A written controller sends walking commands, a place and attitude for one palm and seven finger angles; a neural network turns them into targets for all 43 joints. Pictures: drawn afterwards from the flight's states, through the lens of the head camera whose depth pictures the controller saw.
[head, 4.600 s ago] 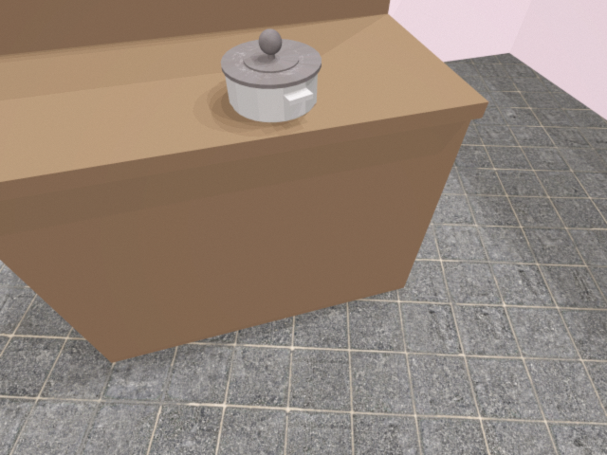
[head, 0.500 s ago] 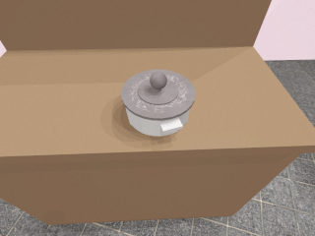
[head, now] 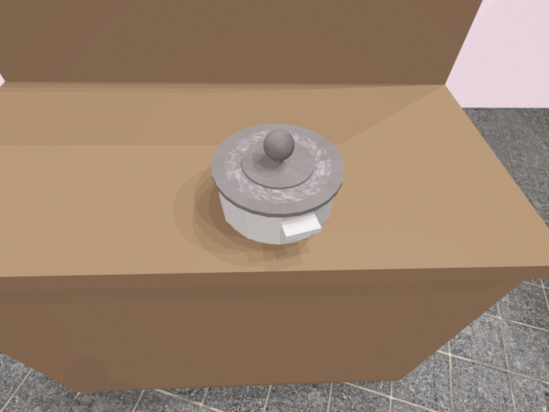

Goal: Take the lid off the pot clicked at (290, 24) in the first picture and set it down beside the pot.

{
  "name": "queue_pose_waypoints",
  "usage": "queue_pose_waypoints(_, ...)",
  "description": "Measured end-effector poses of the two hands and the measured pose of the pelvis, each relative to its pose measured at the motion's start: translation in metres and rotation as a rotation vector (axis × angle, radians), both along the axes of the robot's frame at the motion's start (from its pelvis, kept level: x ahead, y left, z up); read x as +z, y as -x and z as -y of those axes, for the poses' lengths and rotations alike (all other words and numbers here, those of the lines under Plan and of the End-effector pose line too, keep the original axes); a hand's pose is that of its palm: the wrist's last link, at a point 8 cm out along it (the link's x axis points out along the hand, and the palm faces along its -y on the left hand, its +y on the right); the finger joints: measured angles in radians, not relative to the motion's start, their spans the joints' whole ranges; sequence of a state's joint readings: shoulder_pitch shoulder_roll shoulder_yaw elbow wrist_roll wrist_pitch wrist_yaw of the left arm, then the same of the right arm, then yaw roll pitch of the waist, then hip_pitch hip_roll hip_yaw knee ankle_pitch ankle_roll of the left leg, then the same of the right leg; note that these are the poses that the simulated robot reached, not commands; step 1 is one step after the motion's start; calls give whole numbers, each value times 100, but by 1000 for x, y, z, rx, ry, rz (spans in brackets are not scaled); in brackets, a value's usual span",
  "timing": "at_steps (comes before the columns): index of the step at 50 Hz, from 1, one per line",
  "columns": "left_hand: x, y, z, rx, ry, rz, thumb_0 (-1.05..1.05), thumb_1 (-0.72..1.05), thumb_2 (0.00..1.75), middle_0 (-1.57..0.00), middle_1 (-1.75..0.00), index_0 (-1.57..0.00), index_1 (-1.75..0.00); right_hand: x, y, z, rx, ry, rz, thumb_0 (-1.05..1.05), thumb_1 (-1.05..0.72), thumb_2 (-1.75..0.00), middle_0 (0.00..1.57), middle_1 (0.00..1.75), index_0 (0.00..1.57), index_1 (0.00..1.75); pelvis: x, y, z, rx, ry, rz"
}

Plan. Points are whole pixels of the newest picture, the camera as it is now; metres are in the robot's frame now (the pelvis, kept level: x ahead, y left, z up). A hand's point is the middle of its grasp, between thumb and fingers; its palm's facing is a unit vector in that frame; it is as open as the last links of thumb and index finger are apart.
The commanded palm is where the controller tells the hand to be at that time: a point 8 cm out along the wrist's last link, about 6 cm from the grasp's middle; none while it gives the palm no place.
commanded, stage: look again from close up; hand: left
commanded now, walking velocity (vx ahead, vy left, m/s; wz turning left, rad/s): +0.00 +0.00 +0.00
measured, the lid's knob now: (278, 145) +0.44 +0.03 +0.17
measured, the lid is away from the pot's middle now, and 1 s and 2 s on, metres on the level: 0.00 0.00 0.00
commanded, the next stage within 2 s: shuffle to correct the standing spot in 0.44 s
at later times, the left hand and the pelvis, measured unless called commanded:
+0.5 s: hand out of the picture -0.01 +0.16 -0.18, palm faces +0.03 -0.99 -0.16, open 7.3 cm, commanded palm none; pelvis +0.01 +0.01 +0.00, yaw +0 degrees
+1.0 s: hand out of the picture -0.03 +0.14 -0.19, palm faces +0.10 -0.99 -0.13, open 7.4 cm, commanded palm none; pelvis +0.01 +0.00 +0.00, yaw +3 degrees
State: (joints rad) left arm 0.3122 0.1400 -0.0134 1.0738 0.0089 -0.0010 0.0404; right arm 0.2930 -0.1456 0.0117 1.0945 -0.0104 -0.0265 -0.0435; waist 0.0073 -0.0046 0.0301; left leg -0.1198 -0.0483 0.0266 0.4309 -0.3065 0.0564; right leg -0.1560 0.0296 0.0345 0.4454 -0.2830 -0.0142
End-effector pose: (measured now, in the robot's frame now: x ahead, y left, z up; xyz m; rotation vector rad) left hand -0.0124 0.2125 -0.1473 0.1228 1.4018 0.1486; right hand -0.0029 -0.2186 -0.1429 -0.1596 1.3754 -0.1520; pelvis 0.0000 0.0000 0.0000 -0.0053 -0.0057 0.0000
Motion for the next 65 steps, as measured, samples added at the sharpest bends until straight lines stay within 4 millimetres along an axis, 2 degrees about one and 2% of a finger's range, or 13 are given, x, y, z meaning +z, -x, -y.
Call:
queue_pose_waypoints(21, -3, -4, -2, 3, 9, -5, 1, 92, 90, -20, -30, -20, -30, 1, 13, -14, -21, -14, -43, 1, -91, -90, 20, 30, 20, 30, 0, -6, -4, 0, 5, -6)
queue_pose_waypoints(42, -10, 14, 8, 54, 45, -47, 1, 92, 90, -20, -30, -20, -30, 4, 8, -21, -3, -3, -69, 1, -92, -90, 20, 30, 20, 30, 0, -9, -6, 51, 5, -14)
queue_pose_waypoints(48, -10, 23, 16, 76, 49, -67, 1, 92, 90, -20, -30, -20, -30, 3, 3, -12, 5, 9, -72, 2, -92, -90, 20, 30, 20, 30, -1, -7, 0, 60, 4, -20)
queue_pose_waypoints(54, -10, 29, 25, 78, 41, -86, 1, 91, 90, -20, -30, -20, -30, 1, -1, 5, -3, 23, -65, 1, -92, -90, 20, 30, 20, 30, -4, -4, 12, 53, 5, -28)
queue_pose_waypoints(65, -13, 22, 43, 72, 10, -48, 1, 91, 90, -20, -30, -20, -30, -5, -10, 45, -8, 40, -35, 1, -91, -90, 20, 30, 20, 30, -11, 2, 44, 49, 17, -33)
